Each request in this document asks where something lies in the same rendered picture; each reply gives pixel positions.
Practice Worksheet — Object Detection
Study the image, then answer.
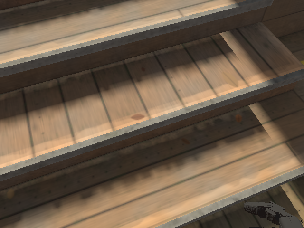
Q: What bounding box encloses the robot right hand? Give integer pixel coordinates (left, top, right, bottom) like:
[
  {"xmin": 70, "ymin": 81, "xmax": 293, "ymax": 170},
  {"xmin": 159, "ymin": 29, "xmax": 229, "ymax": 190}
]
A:
[{"xmin": 243, "ymin": 201, "xmax": 304, "ymax": 228}]

